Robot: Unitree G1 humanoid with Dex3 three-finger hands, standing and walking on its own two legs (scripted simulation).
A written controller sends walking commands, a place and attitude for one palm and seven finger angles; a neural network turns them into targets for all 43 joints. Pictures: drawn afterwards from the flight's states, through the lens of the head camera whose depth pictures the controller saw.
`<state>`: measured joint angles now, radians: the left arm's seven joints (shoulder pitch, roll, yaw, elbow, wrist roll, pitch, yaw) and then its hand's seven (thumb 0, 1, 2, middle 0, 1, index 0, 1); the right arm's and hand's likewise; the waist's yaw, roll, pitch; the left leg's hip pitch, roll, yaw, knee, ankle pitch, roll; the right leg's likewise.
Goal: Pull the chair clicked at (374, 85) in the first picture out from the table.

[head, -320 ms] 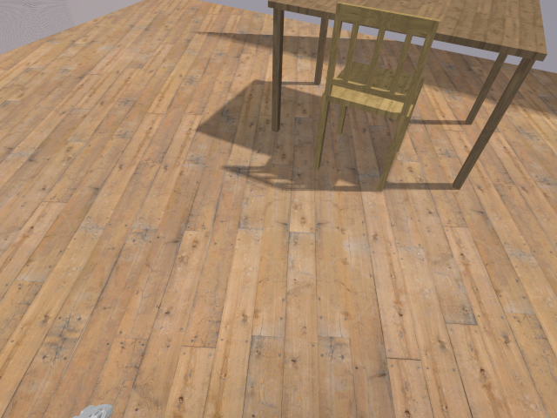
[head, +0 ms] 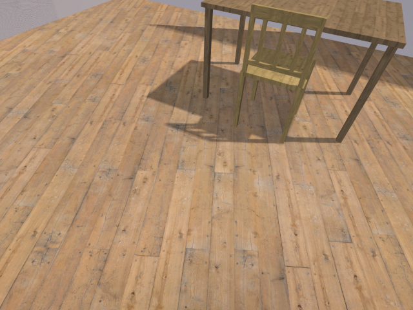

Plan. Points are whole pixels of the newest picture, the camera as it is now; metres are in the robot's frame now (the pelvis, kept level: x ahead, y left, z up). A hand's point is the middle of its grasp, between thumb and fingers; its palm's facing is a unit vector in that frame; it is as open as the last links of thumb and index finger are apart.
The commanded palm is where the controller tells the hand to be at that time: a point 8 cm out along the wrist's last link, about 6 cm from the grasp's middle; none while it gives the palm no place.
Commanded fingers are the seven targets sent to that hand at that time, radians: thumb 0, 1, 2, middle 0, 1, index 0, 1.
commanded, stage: stand and wait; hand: left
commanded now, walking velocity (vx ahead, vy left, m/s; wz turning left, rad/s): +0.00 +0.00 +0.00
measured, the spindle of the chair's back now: (279, 45) +1.46 -0.32 -0.11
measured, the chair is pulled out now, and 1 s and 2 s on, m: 0.00 0.00 0.00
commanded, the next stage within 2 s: look at it before walking up in 0.50 s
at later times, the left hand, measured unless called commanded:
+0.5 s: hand out of the picture +0.07 +0.24 -0.15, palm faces -0.03 -0.94 -0.33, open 7.4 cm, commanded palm none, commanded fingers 0.00 0.90 0.90 -0.20 -0.30 -0.20 -0.30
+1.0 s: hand out of the picture +0.07 +0.24 -0.16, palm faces -0.03 -0.95 -0.32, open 7.4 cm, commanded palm none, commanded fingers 0.00 0.90 0.90 -0.20 -0.30 -0.20 -0.30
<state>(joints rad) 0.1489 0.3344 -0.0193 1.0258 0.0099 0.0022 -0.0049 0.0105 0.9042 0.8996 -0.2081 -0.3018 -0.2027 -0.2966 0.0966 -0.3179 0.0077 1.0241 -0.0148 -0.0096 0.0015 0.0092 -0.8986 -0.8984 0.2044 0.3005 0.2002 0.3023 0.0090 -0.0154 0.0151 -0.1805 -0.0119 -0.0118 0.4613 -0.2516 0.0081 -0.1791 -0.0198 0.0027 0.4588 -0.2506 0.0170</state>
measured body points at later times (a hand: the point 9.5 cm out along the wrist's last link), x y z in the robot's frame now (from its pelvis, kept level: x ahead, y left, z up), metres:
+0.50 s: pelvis -0.01 -0.01 +0.00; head +0.00 +0.00 +0.45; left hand +0.07 +0.29 -0.13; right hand +0.07 -0.30 -0.13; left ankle +0.00 +0.11 -0.74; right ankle +0.00 -0.13 -0.74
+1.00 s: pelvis +0.00 -0.01 +0.01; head +0.00 +0.00 +0.46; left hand +0.07 +0.28 -0.13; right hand +0.08 -0.30 -0.12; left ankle +0.00 +0.11 -0.74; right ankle +0.00 -0.13 -0.74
